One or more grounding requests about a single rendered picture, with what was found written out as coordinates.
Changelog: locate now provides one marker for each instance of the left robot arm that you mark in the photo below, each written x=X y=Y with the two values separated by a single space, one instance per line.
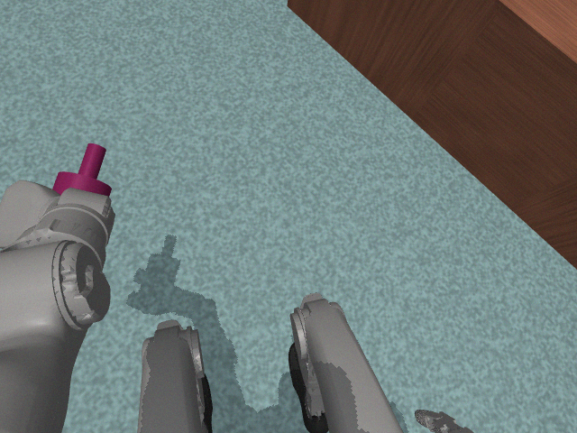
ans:
x=52 y=289

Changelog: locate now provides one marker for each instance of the right robot foot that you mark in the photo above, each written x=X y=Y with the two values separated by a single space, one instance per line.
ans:
x=313 y=424

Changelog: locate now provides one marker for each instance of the right robot hand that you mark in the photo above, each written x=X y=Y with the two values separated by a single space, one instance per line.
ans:
x=439 y=422

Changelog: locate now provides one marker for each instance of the bottle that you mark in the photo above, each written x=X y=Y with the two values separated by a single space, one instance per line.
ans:
x=86 y=179

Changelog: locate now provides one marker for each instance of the left robot hand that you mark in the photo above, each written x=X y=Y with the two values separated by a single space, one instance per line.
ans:
x=20 y=208

